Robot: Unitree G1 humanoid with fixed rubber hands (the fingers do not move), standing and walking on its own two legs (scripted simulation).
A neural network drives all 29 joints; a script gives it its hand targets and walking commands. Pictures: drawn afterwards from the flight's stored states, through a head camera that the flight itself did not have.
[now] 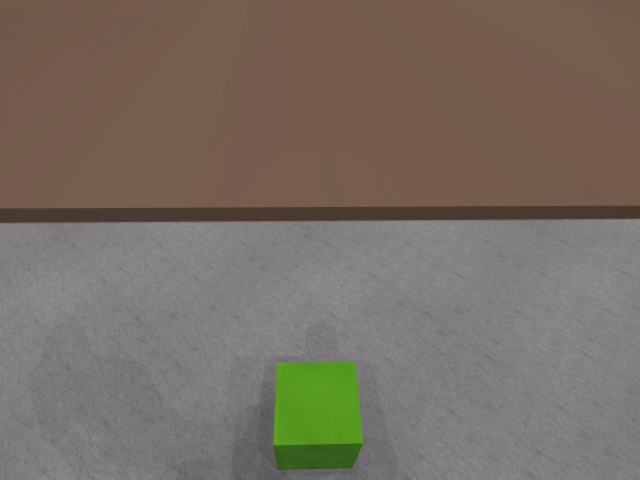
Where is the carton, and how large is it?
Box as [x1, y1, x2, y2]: [273, 362, 362, 469]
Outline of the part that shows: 277,363 273,446 277,468 293,469 352,467 362,443 354,362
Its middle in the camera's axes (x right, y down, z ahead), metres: -0.01 +0.50 +1.07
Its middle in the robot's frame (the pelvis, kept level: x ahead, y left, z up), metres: +0.41 -0.01 -0.65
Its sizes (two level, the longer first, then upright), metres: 0.210 0.200 0.250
